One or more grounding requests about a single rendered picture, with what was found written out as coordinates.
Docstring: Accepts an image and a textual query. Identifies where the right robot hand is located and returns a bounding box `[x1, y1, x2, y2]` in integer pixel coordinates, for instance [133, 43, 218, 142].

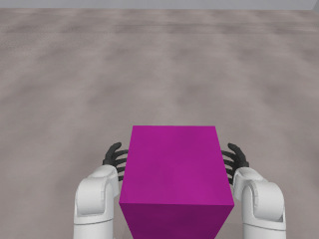
[221, 143, 249, 185]

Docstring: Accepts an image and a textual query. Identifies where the robot left forearm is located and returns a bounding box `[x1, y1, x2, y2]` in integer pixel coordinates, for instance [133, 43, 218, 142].
[73, 164, 120, 239]

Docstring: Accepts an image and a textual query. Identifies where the carton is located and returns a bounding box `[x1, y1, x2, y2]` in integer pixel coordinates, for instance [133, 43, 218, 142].
[119, 125, 234, 239]

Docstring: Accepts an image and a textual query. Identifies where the robot right forearm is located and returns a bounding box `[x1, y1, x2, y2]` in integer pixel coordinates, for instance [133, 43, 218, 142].
[232, 166, 286, 239]

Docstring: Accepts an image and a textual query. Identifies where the left robot hand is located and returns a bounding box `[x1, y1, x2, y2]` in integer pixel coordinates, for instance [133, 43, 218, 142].
[102, 142, 129, 181]

